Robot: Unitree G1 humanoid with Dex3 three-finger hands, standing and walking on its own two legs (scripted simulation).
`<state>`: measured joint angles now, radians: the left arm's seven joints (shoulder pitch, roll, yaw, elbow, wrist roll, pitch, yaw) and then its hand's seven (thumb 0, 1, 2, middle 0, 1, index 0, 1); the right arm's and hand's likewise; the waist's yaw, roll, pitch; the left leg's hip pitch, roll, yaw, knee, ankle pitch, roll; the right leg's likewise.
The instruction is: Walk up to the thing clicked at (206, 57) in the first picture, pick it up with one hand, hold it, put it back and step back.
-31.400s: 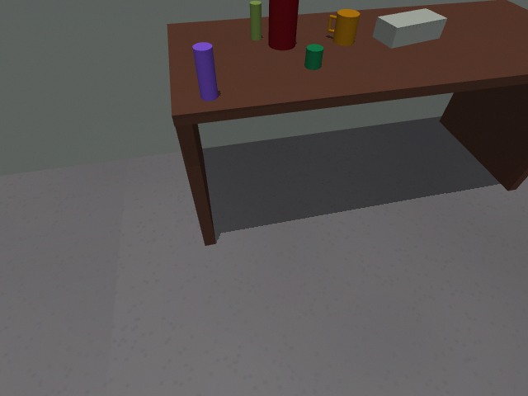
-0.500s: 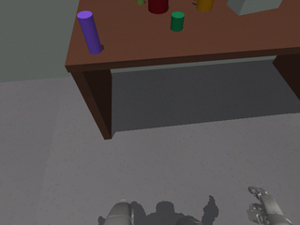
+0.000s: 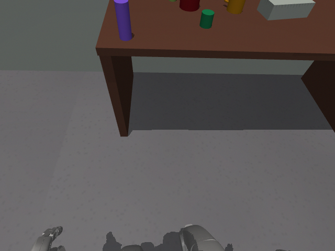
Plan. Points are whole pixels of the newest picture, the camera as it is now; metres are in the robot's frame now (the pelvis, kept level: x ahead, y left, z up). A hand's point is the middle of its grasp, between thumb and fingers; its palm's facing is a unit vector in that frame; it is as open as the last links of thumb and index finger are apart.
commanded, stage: step back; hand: left
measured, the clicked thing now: (123, 20) +0.95 +0.16 +0.04
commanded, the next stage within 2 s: stand in 1.38 s
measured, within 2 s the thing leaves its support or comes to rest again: neither
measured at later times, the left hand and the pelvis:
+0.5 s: hand out of the picture -0.08 +0.25 -0.13, palm faces +0.01 -0.89 -0.46, open 7.4 cm; pelvis -0.13 -0.03 +0.00, yaw -1 degrees
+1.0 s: hand out of the picture -0.05 +0.22 -0.13, palm faces +0.04 -0.92 -0.40, open 7.4 cm; pelvis -0.11 -0.04 +0.01, yaw +1 degrees
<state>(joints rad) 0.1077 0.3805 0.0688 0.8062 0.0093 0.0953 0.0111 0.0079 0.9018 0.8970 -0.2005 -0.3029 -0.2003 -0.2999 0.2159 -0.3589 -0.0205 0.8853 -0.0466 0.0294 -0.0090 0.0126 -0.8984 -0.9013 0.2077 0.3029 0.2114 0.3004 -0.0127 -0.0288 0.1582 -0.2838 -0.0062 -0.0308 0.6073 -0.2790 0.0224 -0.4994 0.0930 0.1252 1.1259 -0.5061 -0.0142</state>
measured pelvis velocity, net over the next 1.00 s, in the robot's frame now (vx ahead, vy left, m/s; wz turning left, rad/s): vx -0.11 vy -0.04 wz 0.02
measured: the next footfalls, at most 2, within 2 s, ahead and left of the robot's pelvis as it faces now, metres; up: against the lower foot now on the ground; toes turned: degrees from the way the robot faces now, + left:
right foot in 0.22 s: -0.06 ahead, -0.14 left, +0.00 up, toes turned +0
left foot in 0.54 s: -0.09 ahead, +0.10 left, +0.00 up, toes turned -2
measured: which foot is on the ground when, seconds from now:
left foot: down 0.00-0.24, up 0.26-0.52, down 0.54-0.82, up 0.84-1.00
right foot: up 0.00-0.20, down 0.22-1.00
